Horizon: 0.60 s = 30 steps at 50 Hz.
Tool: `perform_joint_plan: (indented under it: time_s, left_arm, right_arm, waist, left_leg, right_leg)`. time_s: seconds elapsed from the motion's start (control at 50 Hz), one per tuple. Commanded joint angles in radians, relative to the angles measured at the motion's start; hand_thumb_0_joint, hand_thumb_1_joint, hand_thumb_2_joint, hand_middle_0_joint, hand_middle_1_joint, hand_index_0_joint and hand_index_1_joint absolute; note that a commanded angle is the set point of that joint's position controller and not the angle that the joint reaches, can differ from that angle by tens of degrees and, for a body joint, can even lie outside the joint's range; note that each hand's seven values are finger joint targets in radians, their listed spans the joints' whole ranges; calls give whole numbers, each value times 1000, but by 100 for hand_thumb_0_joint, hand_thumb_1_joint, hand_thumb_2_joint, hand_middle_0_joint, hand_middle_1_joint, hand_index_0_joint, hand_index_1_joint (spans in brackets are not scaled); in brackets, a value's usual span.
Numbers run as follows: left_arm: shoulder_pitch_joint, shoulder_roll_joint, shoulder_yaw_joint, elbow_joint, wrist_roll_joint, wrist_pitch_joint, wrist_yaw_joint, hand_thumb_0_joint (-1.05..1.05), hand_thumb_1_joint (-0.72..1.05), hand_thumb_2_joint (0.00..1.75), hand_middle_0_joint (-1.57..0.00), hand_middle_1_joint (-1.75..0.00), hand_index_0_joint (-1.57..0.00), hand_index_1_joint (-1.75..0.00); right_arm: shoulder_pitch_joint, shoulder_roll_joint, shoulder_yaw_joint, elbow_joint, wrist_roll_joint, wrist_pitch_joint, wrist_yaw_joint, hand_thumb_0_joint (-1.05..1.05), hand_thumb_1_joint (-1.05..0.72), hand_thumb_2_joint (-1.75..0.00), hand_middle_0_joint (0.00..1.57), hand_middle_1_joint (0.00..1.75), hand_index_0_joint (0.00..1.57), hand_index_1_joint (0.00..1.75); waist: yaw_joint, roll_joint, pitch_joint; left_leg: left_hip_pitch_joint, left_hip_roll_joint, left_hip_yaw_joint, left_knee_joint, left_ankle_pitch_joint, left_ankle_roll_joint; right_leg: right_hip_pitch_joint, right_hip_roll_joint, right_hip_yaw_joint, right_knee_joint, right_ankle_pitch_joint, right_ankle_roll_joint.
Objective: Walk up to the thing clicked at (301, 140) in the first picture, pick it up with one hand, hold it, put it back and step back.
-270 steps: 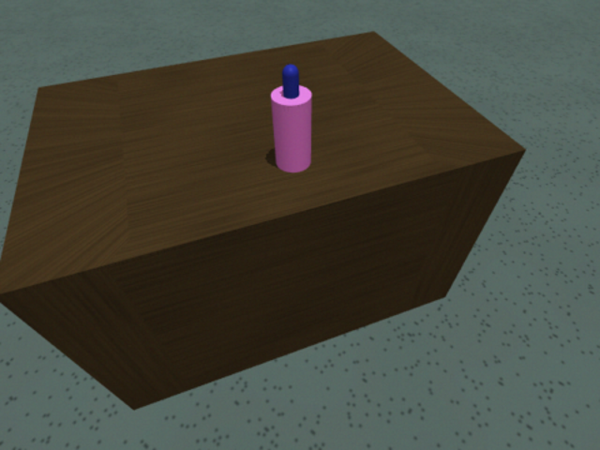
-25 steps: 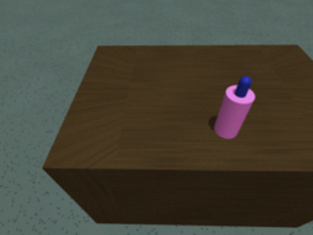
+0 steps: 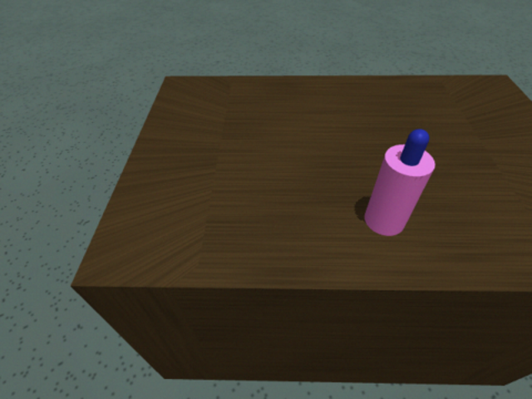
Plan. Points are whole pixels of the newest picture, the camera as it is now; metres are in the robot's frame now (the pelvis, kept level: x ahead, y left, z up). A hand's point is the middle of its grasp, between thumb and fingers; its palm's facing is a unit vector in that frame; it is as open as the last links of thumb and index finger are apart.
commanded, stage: stand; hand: right
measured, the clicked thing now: (400, 181) +0.49 -0.23 +0.03
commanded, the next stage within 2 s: rise first in 0.02 s
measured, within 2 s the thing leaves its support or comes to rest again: neither
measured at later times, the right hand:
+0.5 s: hand out of the picture +0.16 -0.27 -0.10, palm faces +0.28 +0.89 -0.36, open 14.2 cm
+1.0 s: hand (485, 372) +0.17 -0.27 +0.00, palm faces +0.38 +0.84 -0.39, open 17.6 cm
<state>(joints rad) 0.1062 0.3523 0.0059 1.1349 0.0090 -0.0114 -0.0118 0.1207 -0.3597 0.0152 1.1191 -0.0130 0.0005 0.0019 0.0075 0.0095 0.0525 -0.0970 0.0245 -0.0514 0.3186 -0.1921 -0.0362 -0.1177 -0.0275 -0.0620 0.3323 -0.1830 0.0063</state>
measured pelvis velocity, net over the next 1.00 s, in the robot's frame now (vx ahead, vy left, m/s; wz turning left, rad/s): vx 0.01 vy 0.02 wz -0.07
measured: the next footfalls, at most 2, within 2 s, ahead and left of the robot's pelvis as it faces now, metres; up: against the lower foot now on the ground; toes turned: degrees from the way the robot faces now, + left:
none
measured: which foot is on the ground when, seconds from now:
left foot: down 0.00-1.00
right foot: down 0.00-1.00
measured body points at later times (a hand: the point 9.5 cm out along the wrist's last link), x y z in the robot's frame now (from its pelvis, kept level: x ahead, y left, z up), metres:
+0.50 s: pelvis +0.00 +0.01 -0.01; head +0.02 +0.01 +0.44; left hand +0.17 +0.28 -0.10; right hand +0.14 -0.31 -0.08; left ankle -0.01 +0.14 -0.75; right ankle +0.00 -0.12 -0.75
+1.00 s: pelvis +0.01 +0.02 +0.00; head +0.02 +0.03 +0.44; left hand +0.18 +0.28 -0.10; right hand +0.15 -0.31 +0.02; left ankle -0.01 +0.14 -0.75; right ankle +0.00 -0.12 -0.75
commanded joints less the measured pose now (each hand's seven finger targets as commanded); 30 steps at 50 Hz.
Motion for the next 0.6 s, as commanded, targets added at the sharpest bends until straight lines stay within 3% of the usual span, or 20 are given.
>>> perform_joint_plan:
  time_s: [0.0, 0.08, 0.1, 0.12, 0.14, 0.16, 0.18, 0.2, 0.24, 0.26, 0.28, 0.3, 0.34, 0.36, 0.42, 0.48, 0.52, 0.54, 0.56, 0.58]
  left_arm:
    - [-29, 216, 38, -49, 0, -19, 16, 0, 90, 90, -20, -30, -20, -30]
    - [-34, 216, 39, -50, -1, -18, 17, 0, 90, 90, -20, -30, -20, -30]
    - [-31, 215, 39, -50, 0, -18, 17, 0, 82, 82, -12, -22, -12, -22]
    - [-382, 60, 28, -401, -85, -128, 24, 0, 74, 74, -4, -14, -4, -14]
    - [-320, 81, 8, -459, -113, -147, 44, 0, 66, 66, -2, -6, 0, -6]
    - [-199, 148, 46, -358, -111, -140, 61, 0, 58, 58, -2, -3, 0, -5]
    - [-155, 210, 102, -302, -105, -124, 74, 0, 50, 50, -3, -3, -1, -5]
    - [-157, 229, 129, -317, -100, -121, 84, 0, 42, 42, -3, -3, -1, -5]
    - [-128, 149, 125, -280, -80, -126, 88, 0, 26, 26, -3, -3, -2, -4]
    - [-94, 145, 144, -288, -65, -127, 84, 0, 18, 20, -4, -4, -3, -4]
    - [-22, 151, 170, -290, -48, -120, 82, 0, 11, 17, -4, -4, -4, -4]
    - [77, 118, 164, -295, -47, -109, 81, 0, 7, 15, -4, -5, -5, -4]
    - [67, 146, 187, -365, -41, -105, 88, 0, -3, 11, -5, -5, -6, -3]
    - [87, 102, 167, -370, -41, -101, 84, 0, -7, 10, -5, -5, -6, -4]
    - [-17, 34, 121, -477, -48, -97, 85, 0, -26, 8, -5, -4, -6, -4]
    - [-16, 35, 119, -520, -45, -102, 95, 0, -46, 6, -6, -5, -5, -5]
    - [-43, 74, 135, -626, -44, -118, 107, 0, -54, 5, -7, -5, -6, -6]
    - [-33, 98, 147, -670, -42, -122, 113, 0, -55, 4, -6, -5, -6, -6]
    - [-3, 84, 140, -701, -42, -125, 117, 0, -55, 4, -6, -5, -6, -6]
    - [33, 62, 125, -701, -42, -123, 117, 0, -55, 4, -6, -5, -6, -6]
  right_arm:
    - [-28, -203, -37, -54, 5, -25, -14, 0, -90, -90, 20, 30, 20, 30]
    - [-26, -208, -38, -53, 5, -24, -13, 0, -90, -90, 20, 30, 20, 30]
    - [-29, -210, -40, -54, 4, -24, -13, 0, -82, -82, 12, 22, 12, 22]
    - [-380, -16, -17, -405, 75, -103, -26, 0, -74, -74, 7, 14, 6, 14]
    - [-357, -52, -20, -441, 117, -146, -44, 0, -66, -66, 7, 6, 6, 6]
    - [-232, -150, -68, -338, 110, -135, -64, 0, -58, -58, 7, 4, 6, 4]
    - [-176, -204, -128, -236, 105, -116, -82, 0, -50, -50, 7, 4, 6, 4]
    - [-190, -234, -167, -259, 98, -116, -90, 0, -42, -42, 7, 4, 6, 4]
    - [-181, -165, -160, -271, 77, -125, -92, 0, -26, -26, 6, 4, 6, 4]
    - [-104, -188, -206, -298, 63, -121, -93, 0, -18, -19, 6, 5, 6, 4]
    - [-11, -206, -252, -336, 52, -115, -94, 0, -11, -17, 6, 5, 6, 5]
    - [70, -190, -255, -334, 56, -107, -93, 0, -6, -16, 6, 5, 6, 5]
    - [59, -189, -260, -438, 57, -102, -90, 0, 7, -13, 6, 5, 5, 5]
    - [75, -158, -251, -471, 59, -96, -86, 0, 9, -13, 6, 5, 5, 5]
    - [-14, -119, -219, -647, 63, -90, -87, 0, 27, -10, 5, 5, 5, 5]
    - [-12, -113, -213, -727, 61, -93, -91, 0, 43, -7, 4, 6, 5, 6]
    - [4, -149, -247, -780, 57, -103, -97, 0, 49, -6, 4, 6, 5, 6]
    - [-11, -148, -242, -840, 58, -110, -99, 0, 52, -5, 4, 6, 5, 6]
    - [7, -170, -272, -873, 55, -116, -103, 0, 53, -5, 4, 6, 5, 6]
    - [50, -147, -260, -875, 56, -118, -103, 0, 54, -5, 4, 6, 4, 6]
  waist:
    - [-2, -7, -68]
    - [0, -9, -76]
    - [0, -14, -78]
    - [3, -74, -85]
    - [-32, 30, -130]
    - [-22, -3, -60]
    - [-24, -13, -56]
    - [-21, -27, -125]
    - [-19, -36, -216]
    - [-43, -51, -252]
    - [-47, -79, -295]
    - [-36, -63, -303]
    - [-17, -41, -311]
    - [-16, -40, -298]
    - [-23, -85, -216]
    - [-11, -72, -160]
    - [-15, -33, -195]
    - [-2, -19, -207]
    - [-14, -9, -225]
    - [-18, -16, -202]
  left_leg:
    - [-29, 97, -60, -35, 159, 47]
    - [-34, 98, -61, -41, 152, 46]
    - [-26, 98, -61, -36, 159, 47]
    - [-128, -29, 70, 64, 79, 32]
    - [-62, -47, 82, 29, 6, 38]
    - [-97, -37, 74, 18, -18, 40]
    - [-147, -36, 77, 54, -12, 35]
    - [-141, -30, 77, 82, 26, 34]
    - [-130, -27, 71, 100, 64, 41]
    - [-114, -30, 75, 109, 93, 46]
    - [-90, -33, 80, 115, 152, 49]
    - [-56, -38, 85, 105, 194, 46]
    - [-39, -42, 93, 92, 258, 36]
    - [-38, -41, 97, 91, 281, 34]
    - [-72, -37, 96, 70, 199, 41]
    - [-94, -34, 95, 42, 101, 42]
    - [-71, -30, 97, 41, 118, 38]
    - [-67, -31, 97, 43, 127, 36]
    - [-47, -29, 103, 48, 157, 35]
    - [-47, -28, 104, 50, 173, 35]
  right_leg:
    - [44, -116, 99, -56, 134, -22]
    - [58, -114, 98, -54, 122, -21]
    - [58, -116, 99, -56, 126, -23]
    - [-105, 4, 17, 39, 74, -11]
    - [-49, -11, 29, 6, 21, -9]
    - [-71, 2, 21, 4, -4, -12]
    - [-113, 10, 14, 36, 4, -13]
    - [-99, 14, 14, 64, 51, -11]
    - [-86, 8, 20, 96, 103, -10]
    - [-83, 10, 22, 95, 134, -5]
    - [-54, 11, 23, 93, 196, -1]
    - [-45, 14, 23, 89, 235, -1]
    - [-20, 19, 18, 80, 282, -6]
    - [-18, 20, 14, 83, 302, -8]
    - [-54, 15, 18, 56, 216, -5]
    - [-59, 15, 20, 33, 111, -11]
    - [-27, 19, 22, 41, 131, -13]
    - [-7, 19, 24, 39, 137, -14]
    - [13, 20, 28, 42, 174, -15]
    - [14, 21, 25, 42, 193, -14]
